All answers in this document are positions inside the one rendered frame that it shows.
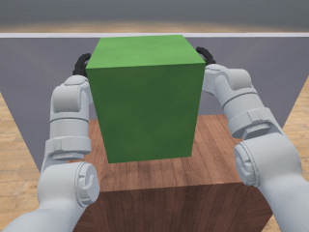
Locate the robot left hand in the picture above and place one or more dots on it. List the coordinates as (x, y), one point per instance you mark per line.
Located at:
(80, 67)

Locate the robot left forearm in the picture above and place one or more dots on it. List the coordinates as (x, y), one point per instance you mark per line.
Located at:
(69, 123)

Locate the robot right hand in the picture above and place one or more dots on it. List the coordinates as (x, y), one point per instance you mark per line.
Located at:
(206, 54)

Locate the robot right forearm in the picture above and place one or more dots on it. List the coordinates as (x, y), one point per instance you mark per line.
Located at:
(247, 117)

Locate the pedestal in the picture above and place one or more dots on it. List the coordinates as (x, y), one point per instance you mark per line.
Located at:
(201, 193)

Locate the left robot upper arm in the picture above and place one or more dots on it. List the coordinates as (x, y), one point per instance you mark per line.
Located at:
(65, 191)

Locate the carton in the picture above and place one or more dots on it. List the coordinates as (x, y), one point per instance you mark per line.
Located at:
(146, 92)

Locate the right robot upper arm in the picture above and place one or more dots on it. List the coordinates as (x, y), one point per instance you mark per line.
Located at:
(269, 163)

